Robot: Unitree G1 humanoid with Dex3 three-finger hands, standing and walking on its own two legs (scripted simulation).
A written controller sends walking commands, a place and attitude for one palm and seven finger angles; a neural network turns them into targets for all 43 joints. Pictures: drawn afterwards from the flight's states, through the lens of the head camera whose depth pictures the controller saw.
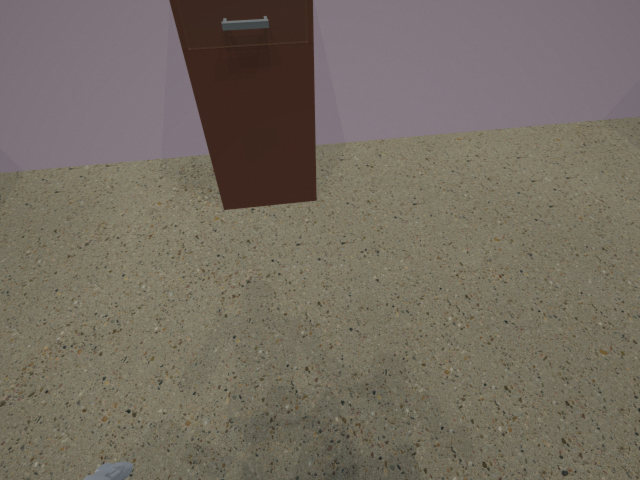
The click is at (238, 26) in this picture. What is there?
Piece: drawer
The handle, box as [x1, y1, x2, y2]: [221, 16, 268, 30]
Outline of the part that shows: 268,21 266,16 264,16 263,19 227,21 226,18 223,18 221,23 222,28 224,30 268,27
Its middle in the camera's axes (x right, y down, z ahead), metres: -0.24 -0.68 +1.22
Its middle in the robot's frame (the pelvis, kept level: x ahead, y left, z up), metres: +1.36 +0.30 +0.04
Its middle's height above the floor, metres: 0.81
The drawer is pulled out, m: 0.00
